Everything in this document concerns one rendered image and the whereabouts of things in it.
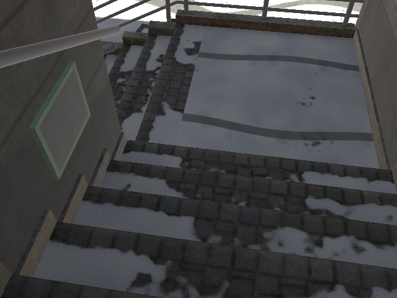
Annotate stairs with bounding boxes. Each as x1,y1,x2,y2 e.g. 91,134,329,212
104,34,172,141
1,140,397,298

